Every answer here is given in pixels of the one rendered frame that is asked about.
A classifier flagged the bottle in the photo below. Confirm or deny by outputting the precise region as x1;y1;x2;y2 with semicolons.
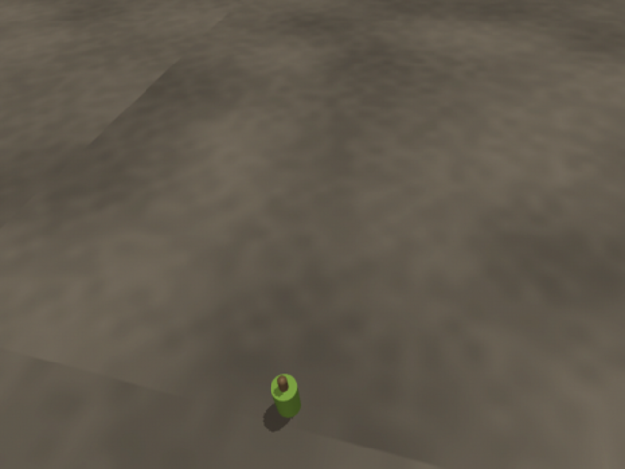
271;374;301;418

